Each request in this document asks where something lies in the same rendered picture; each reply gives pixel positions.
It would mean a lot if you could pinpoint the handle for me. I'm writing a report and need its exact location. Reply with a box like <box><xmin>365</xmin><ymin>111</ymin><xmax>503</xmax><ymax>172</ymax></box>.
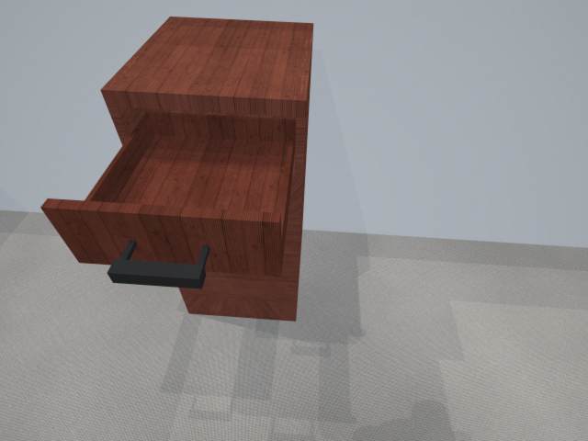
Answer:
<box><xmin>107</xmin><ymin>240</ymin><xmax>210</xmax><ymax>289</ymax></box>

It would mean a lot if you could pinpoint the drawer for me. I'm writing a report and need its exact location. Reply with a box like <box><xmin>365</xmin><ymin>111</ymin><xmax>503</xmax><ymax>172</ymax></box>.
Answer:
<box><xmin>40</xmin><ymin>111</ymin><xmax>296</xmax><ymax>277</ymax></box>

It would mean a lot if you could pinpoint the cabinet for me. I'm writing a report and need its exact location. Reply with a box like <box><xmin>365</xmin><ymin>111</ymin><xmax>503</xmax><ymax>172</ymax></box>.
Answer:
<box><xmin>101</xmin><ymin>17</ymin><xmax>313</xmax><ymax>322</ymax></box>

